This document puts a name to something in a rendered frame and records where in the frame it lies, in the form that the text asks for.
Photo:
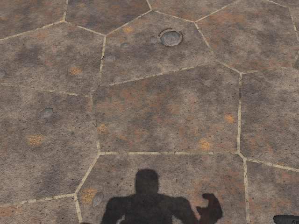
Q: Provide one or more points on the robot right hand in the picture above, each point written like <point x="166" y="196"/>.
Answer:
<point x="286" y="219"/>

